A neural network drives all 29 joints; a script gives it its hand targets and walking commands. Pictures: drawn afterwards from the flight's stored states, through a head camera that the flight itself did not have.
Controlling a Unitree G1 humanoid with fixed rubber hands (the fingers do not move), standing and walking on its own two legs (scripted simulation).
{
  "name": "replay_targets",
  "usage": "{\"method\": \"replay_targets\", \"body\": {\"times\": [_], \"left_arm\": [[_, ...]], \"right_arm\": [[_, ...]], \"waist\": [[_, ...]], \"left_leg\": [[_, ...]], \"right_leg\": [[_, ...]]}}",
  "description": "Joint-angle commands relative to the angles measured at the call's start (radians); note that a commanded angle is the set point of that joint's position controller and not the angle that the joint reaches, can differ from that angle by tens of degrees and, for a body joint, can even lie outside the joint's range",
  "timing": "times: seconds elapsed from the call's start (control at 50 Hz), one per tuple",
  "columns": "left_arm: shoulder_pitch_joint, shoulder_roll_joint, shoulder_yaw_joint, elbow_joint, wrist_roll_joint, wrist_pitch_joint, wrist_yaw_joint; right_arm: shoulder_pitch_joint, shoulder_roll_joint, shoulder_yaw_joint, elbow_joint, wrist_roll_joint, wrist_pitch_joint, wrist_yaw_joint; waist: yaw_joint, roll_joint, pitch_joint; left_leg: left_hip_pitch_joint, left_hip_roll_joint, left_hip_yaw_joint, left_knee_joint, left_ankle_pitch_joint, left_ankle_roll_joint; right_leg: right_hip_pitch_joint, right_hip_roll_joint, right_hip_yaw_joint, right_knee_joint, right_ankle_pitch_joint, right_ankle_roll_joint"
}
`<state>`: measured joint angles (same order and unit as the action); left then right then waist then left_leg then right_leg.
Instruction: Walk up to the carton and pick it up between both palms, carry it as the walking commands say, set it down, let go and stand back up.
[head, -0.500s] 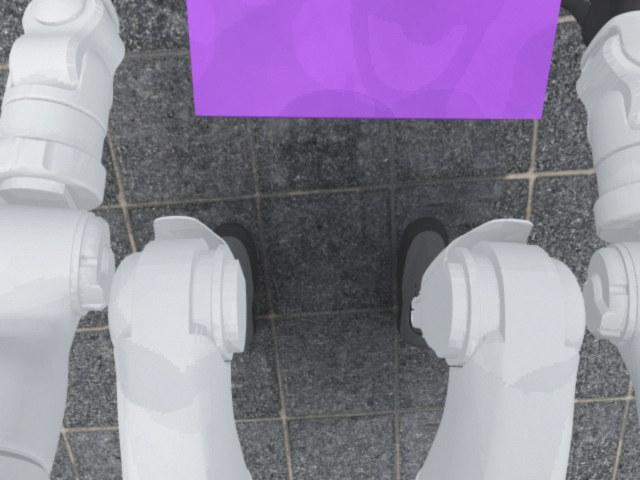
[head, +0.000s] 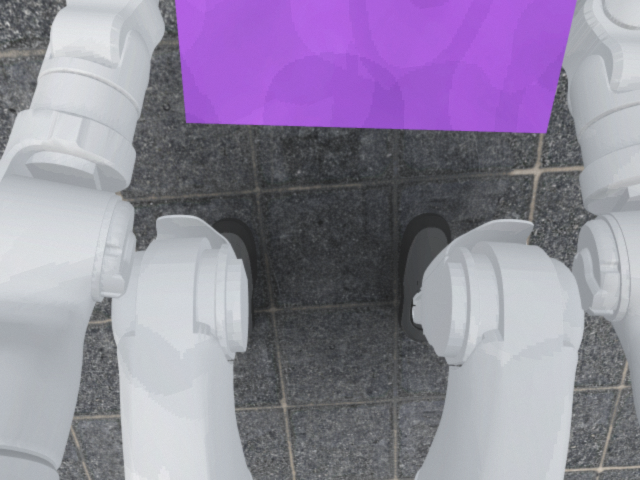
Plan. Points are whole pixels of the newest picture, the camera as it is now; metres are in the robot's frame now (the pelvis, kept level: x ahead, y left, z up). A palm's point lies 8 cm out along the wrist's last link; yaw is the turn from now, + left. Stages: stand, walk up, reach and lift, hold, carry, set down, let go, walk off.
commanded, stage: reach and lift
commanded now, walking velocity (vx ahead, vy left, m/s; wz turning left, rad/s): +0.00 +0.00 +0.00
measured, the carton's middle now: out of the picture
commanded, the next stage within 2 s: none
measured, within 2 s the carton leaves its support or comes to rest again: leaves its support in 0.96 s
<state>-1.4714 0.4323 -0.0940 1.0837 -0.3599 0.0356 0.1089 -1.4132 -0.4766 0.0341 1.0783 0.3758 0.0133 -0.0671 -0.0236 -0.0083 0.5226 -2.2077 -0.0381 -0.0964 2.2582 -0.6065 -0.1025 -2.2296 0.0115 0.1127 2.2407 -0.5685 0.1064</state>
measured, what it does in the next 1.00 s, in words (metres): stands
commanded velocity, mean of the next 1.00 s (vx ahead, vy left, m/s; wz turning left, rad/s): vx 0.00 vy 0.00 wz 0.00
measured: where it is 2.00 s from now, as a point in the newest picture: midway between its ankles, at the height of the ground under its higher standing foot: (326, 299)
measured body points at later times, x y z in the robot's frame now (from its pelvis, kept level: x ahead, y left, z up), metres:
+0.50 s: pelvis -0.02 +0.00 +0.01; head +0.36 -0.01 +0.24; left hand +0.54 +0.17 -0.19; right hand +0.52 -0.21 -0.19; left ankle +0.11 +0.14 -0.32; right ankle +0.12 -0.15 -0.32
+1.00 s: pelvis -0.02 +0.00 +0.00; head +0.35 -0.01 +0.24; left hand +0.54 +0.17 -0.18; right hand +0.53 -0.21 -0.18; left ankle +0.11 +0.14 -0.32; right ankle +0.12 -0.15 -0.32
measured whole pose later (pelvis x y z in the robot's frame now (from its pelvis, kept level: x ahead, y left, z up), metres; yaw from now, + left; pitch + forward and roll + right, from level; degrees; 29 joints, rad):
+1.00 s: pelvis -0.02 +0.00 +0.00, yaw +0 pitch +30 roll +0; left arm -1.48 0.41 0.00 1.09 -0.32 0.14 0.12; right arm -1.47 -0.45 0.03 1.08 0.35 0.14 -0.10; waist -0.02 0.00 0.53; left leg -2.20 -0.05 -0.10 2.22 -0.53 -0.11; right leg -2.22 0.01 0.10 2.20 -0.50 0.09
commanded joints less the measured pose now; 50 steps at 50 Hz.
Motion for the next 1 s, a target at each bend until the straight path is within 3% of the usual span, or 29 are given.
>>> {"method": "replay_targets", "body": {"times": [0.0, 0.08, 0.18, 0.26, 0.42, 0.56, 0.72, 0.86, 0.98], "left_arm": [[-0.219, -0.054, 0.083, -0.134, 0.046, -0.039, 0.016], [-0.329, -0.099, 0.049, -0.095, 0.033, -0.035, 0.001], [-0.433, -0.140, 0.028, -0.063, 0.040, -0.029, -0.020], [-0.530, -0.245, -0.002, -0.093, 0.034, -0.033, -0.044], [-0.643, -0.685, -0.048, -0.123, 0.037, -0.005, -0.159], [-0.659, -0.799, -0.036, -0.147, 0.059, 0.020, -0.202], [-0.684, -0.847, -0.055, -0.227, 0.036, 0.025, -0.208], [-0.720, -0.830, -0.102, -0.423, -0.004, 0.035, -0.175], [-0.721, -0.835, -0.114, -0.525, -0.007, 0.056, -0.156]], "right_arm": [[-0.326, 0.063, -0.012, -0.183, -0.001, -0.034, 0.001], [-0.394, 0.089, -0.007, -0.126, -0.007, -0.031, 0.004], [-0.510, 0.085, -0.008, -0.096, -0.030, -0.028, 0.013], [-0.620, 0.200, 0.027, -0.123, -0.033, -0.029, 0.037], [-0.791, 0.656, 0.121, -0.188, -0.029, 0.001, 0.150], [-0.828, 0.768, 0.131, -0.219, -0.030, 0.021, 0.197], [-0.836, 0.811, 0.155, -0.288, -0.013, 0.031, 0.207], [-0.873, 0.779, 0.192, -0.489, 0.030, 0.041, 0.181], [-0.871, 0.755, 0.187, -0.582, 0.032, 0.061, 0.159]], "waist": [[0.040, -0.034, -1.569], [0.008, -0.008, -1.464], [-0.002, 0.019, -1.389], [-0.007, 0.014, -1.428], [0.010, 0.006, -1.464], [0.008, 0.020, -1.458], [-0.008, 0.024, -1.564], [-0.015, 0.021, -1.915], [-0.031, 0.030, -2.063]], "left_leg": [[0.625, 0.003, 0.184, -0.187, 0.487, 0.041], [0.572, 0.004, 0.182, -0.219, 0.340, 0.048], [0.555, 0.006, 0.180, -0.251, 0.224, 0.051], [0.590, -0.003, 0.172, -0.250, 0.254, 0.057], [0.560, -0.030, 0.184, -0.220, 0.322, 0.064], [0.526, -0.040, 0.205, -0.209, 0.319, 0.069], [0.593, -0.044, 0.212, -0.192, 0.367, 0.067], [0.780, -0.055, 0.219, -0.187, 0.475, 0.065], [0.864, -0.060, 0.224, -0.208, 0.486, 0.062]], "right_leg": [[0.639, 0.013, -0.190, -0.160, 0.458, -0.037], [0.594, 0.009, -0.190, -0.197, 0.337, -0.043], [0.566, 0.000, -0.196, -0.229, 0.220, -0.050], [0.589, 0.005, -0.201, -0.233, 0.244, -0.049], [0.606, 0.036, -0.201, -0.210, 0.288, -0.060], [0.581, 0.051, -0.211, -0.198, 0.281, -0.074], [0.620, 0.055, -0.222, -0.189, 0.330, -0.074], [0.791, 0.067, -0.234, -0.190, 0.449, -0.068], [0.848, 0.071, -0.246, -0.210, 0.458, -0.066]]}}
